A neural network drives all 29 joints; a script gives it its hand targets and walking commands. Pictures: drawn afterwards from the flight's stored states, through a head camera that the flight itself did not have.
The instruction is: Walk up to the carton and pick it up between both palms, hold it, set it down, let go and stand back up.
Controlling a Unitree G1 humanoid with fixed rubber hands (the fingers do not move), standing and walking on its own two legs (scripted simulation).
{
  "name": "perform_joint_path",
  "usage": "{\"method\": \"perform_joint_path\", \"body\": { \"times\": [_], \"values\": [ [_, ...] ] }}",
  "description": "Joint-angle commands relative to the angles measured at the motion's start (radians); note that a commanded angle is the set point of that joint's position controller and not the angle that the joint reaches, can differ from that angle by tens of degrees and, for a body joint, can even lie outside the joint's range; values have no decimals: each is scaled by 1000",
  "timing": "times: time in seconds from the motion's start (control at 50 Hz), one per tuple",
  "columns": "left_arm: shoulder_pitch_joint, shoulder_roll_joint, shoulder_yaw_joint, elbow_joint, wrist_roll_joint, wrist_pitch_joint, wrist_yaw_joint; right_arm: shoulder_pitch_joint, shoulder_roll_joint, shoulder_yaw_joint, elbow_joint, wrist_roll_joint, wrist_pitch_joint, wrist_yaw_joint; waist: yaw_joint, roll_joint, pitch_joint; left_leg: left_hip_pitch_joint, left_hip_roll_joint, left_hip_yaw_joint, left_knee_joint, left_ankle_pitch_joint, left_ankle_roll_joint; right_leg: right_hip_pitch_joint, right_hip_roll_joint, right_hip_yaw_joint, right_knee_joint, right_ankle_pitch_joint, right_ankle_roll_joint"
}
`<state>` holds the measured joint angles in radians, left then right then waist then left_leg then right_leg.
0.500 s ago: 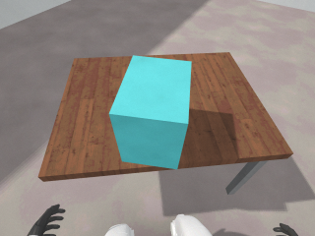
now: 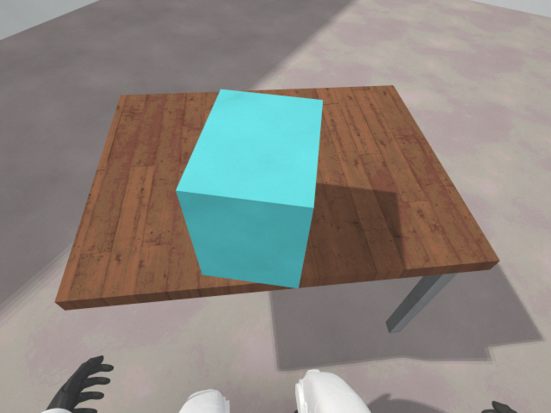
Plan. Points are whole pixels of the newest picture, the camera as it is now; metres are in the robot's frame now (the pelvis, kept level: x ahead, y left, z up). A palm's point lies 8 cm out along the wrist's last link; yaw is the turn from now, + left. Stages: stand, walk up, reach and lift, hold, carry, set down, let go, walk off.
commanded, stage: walk up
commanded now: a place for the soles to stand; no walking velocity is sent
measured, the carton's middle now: (260, 190) +0.50 +0.03 -0.02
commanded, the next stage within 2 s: reach and lift in 1.12 s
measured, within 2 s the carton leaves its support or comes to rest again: neither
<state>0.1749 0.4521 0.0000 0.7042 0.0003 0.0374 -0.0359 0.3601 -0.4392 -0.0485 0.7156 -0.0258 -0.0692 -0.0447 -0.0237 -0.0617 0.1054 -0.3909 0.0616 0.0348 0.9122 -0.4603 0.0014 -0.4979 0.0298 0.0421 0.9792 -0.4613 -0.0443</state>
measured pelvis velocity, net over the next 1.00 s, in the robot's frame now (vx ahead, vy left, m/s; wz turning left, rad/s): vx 0.01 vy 0.00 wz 0.01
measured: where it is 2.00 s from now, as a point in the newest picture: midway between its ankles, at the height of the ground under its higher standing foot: outside the picture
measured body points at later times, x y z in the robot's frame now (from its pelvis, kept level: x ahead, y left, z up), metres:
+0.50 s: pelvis +0.01 -0.01 +0.00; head +0.04 -0.01 +0.45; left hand +0.16 +0.29 -0.09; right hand +0.08 -0.35 -0.08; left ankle +0.02 +0.15 -0.69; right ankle +0.06 -0.10 -0.69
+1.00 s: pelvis +0.01 +0.00 +0.00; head +0.04 +0.01 +0.45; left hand +0.17 +0.30 -0.09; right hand +0.08 -0.34 -0.08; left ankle +0.03 +0.14 -0.69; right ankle +0.06 -0.10 -0.69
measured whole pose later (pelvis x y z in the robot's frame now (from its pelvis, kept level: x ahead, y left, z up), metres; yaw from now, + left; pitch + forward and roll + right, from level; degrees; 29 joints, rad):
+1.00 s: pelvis +0.01 +0.00 +0.00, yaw +1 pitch -3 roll +1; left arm 0.15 0.45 0.00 0.70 0.00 0.03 -0.04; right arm 0.34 -0.44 -0.05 0.72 0.00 -0.08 -0.06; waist -0.02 -0.06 0.13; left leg -0.39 0.02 0.00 0.91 -0.49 0.02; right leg -0.45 0.03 0.03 0.94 -0.43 -0.04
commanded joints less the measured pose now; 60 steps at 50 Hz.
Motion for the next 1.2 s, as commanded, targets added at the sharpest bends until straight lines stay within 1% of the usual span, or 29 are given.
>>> {"method": "perform_joint_path", "body": {
  "times": [0.0,0.02,0.04,0.06,0.08,0.16,0.22,0.28,0.32,0.4,0.44,0.48,0.52,0.58,0.6,0.64,0.66,0.72,0.76,0.8,0.84,0.9,0.92,0.96,1.0,1.04,1.1,1.12,1.18],
  "values": [
    [37,195,139,-29,41,-33,-8,-84,-303,-65,-29,2,-33,-25,78,164,-63,-163,183,-283,-256,251,176,190,-28,-25,-203,14,-13],
    [66,208,144,-16,44,-43,-2,-74,-260,-54,-35,6,-29,-22,91,68,-70,-232,120,-201,-119,263,130,267,-59,71,-317,72,-29],
    [99,261,158,-14,45,-52,3,-18,-212,-46,-29,23,-17,-24,77,-131,-96,-298,-18,-52,143,131,56,335,-194,364,-496,135,-58],
    [81,278,150,-24,36,-53,12,-57,-186,-30,-40,31,-8,-37,94,-162,-69,-350,-97,-56,191,-141,37,310,-284,551,-577,149,-99],
    [53,281,147,-32,38,-53,16,-59,-219,-37,-28,29,-3,-43,86,-72,-77,-300,-71,-89,185,-171,46,262,-308,571,-583,99,-141],
    [-65,263,128,-49,35,-34,21,36,-232,-57,20,26,-6,-32,18,-147,-12,-144,-39,-30,50,-66,53,92,-275,467,-570,-2,-132],
    [-143,212,110,-72,38,-16,9,161,-231,-59,60,10,-20,-34,-42,-89,-39,76,-53,22,-185,102,77,-33,-178,264,-442,35,-82],
    [-128,160,112,-90,35,-15,8,117,-348,-80,33,-8,-39,-40,-32,209,-92,100,264,-599,-459,51,250,-137,-1,18,-13,-50,17],
    [-121,197,122,-90,41,-17,9,44,-384,-93,22,-4,-40,-47,-1,163,-61,48,337,-633,-423,206,334,-136,-44,44,76,-159,11],
    [39,209,137,-27,36,-40,2,-89,-285,-63,-29,15,-32,-32,88,137,-91,-138,152,-310,-173,380,177,203,-56,40,-232,91,-19],
    [75,264,150,-18,42,-51,8,-21,-194,-39,-24,36,-18,-33,80,-168,-115,-279,-72,-67,168,113,41,337,-234,422,-509,221,-97],
    [33,265,144,-26,36,-42,13,-28,-241,-45,-15,29,-1,-49,78,-100,-87,-269,-97,-101,195,-197,53,252,-320,543,-593,45,-149],
    [-55,257,133,-44,38,-33,13,17,-257,-55,9,25,-7,-44,37,-110,-25,-199,-67,-66,145,-145,58,149,-307,496,-604,-71,-156],
    [-161,219,107,-66,33,-19,10,146,-221,-53,57,18,-25,-37,-48,-86,-45,58,-60,13,-167,93,79,4,-216,276,-445,99,-118],
    [-177,195,106,-81,39,-14,7,182,-251,-65,69,7,-31,-39,-58,-53,-52,94,-16,-97,-237,97,105,-33,-160,206,-328,149,-79],
    [-145,162,110,-96,32,-16,7,120,-350,-84,38,-7,-42,-47,-24,212,-100,107,237,-587,-414,198,260,-98,-14,29,-9,80,28],
    [-129,190,124,-95,35,-13,11,93,-379,-92,32,2,-42,-51,-12,173,-109,80,314,-663,-416,280,324,-83,-12,25,34,-130,27],
    [-79,197,132,-56,35,-18,0,-20,-339,-82,-2,3,-42,-47,39,162,-29,-41,280,-524,-346,393,293,15,-49,37,-9,-132,10],
    [3,211,143,-31,35,-34,0,-60,-288,-70,-20,16,-33,-37,78,156,-76,-118,162,-359,-210,427,186,186,-49,30,-196,82,2],
    [38,267,152,-15,42,-48,8,-35,-221,-51,-20,34,-25,-36,76,-92,-141,-214,-45,-152,80,271,67,347,-175,299,-444,270,-60],
    [11,253,143,-28,38,-44,13,-26,-228,-42,-10,31,-11,-48,81,-81,-121,-253,-95,-59,152,-189,48,306,-326,508,-556,130,-159],
    [-95,246,119,-40,40,-26,12,39,-223,-47,10,27,-18,-40,9,-107,-30,-86,-74,-19,-27,-102,68,113,-279,381,-509,81,-184],
    [-142,237,114,-68,39,-22,10,122,-241,-56,33,27,-29,-38,-35,-71,-65,17,-60,-26,-130,36,83,69,-232,299,-427,162,-153],
    [-185,179,111,-91,34,-19,5,168,-321,-77,53,0,-48,-45,-45,120,-79,77,89,-351,-332,171,157,-58,-79,99,-125,240,-23],
    [-131,195,121,-83,37,-13,12,81,-378,-91,26,3,-45,-48,-15,190,-73,56,323,-665,-420,292,325,-94,-29,24,52,-113,28],
    [-103,206,132,-75,35,-13,7,15,-357,-84,4,8,-41,-49,12,139,-41,-13,313,-597,-386,319,328,-43,-54,39,63,-191,8],
    [2,202,137,-30,33,-34,-1,-73,-298,-70,-24,13,-31,-37,75,145,-72,-108,147,-338,-193,398,181,197,-51,12,-255,74,-12],
    [-349,72,161,-144,131,221,53,-393,-34,-153,178,-124,-238,22,34,238,-79,-251,4,51,-250,50,-1,154,-43,-84,-258,32,-54],
    [-357,68,123,-217,165,351,77,-329,-128,-190,284,-132,-254,98,-27,194,-13,-242,20,43,-230,-113,27,121,-24,-105,-174,7,-44]
  ]
}}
